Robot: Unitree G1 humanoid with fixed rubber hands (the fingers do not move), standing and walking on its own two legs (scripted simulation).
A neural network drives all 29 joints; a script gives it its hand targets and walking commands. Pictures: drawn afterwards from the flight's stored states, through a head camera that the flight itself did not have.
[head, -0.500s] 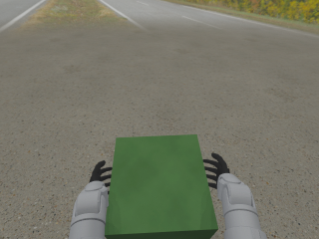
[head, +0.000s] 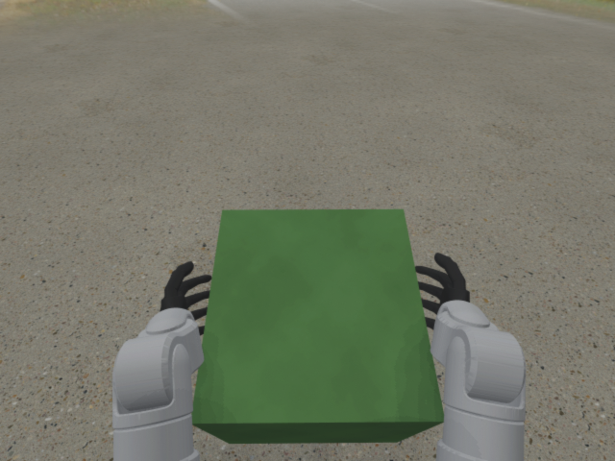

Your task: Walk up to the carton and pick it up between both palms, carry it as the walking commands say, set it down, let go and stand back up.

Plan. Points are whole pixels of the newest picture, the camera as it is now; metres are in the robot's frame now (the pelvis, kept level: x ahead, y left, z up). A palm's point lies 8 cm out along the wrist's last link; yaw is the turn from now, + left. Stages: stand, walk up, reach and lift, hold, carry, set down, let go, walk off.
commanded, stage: carry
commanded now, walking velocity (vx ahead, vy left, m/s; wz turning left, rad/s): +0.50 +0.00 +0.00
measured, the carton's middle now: (313, 330) +0.32 -0.03 +0.03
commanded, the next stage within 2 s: none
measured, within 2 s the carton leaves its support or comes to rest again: neither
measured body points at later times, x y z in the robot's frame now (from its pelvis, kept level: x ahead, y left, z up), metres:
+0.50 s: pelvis +0.03 +0.01 +0.03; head -0.04 +0.02 +0.47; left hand +0.29 +0.17 +0.13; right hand +0.29 -0.16 +0.15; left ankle +0.03 +0.10 -0.71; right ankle +0.03 -0.11 -0.70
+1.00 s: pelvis +0.20 +0.00 +0.02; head +0.16 +0.01 +0.47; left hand +0.46 +0.16 +0.11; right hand +0.47 -0.16 +0.13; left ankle +0.23 +0.10 -0.72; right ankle +0.11 -0.12 -0.71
